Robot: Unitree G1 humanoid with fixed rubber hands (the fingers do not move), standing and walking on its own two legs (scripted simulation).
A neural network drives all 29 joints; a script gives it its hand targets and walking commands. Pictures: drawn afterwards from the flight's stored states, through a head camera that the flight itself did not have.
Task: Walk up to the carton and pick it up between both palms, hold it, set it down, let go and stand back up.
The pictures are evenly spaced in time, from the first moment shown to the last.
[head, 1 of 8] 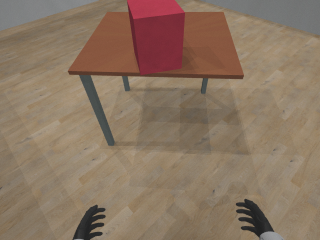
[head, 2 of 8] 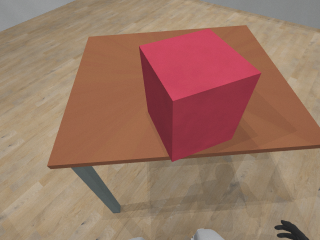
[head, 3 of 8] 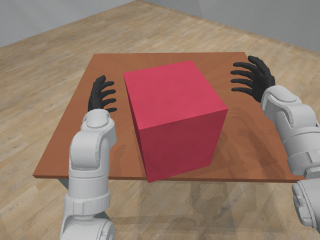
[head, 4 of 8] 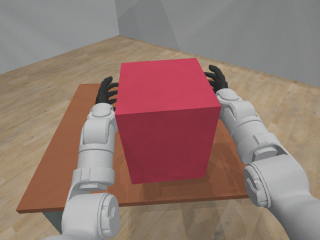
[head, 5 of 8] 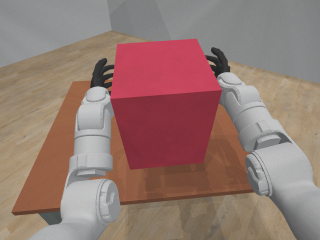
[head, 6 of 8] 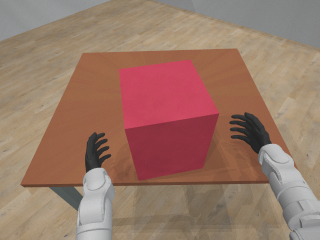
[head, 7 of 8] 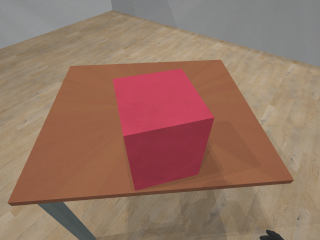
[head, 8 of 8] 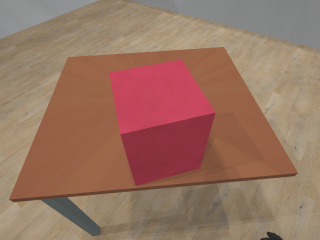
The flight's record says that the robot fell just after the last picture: no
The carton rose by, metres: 0.17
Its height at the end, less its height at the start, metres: +0.00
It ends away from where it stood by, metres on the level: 0.02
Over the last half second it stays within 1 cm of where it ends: yes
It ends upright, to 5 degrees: yes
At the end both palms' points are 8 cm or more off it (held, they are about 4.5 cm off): yes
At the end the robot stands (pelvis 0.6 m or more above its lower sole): yes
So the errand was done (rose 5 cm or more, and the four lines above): yes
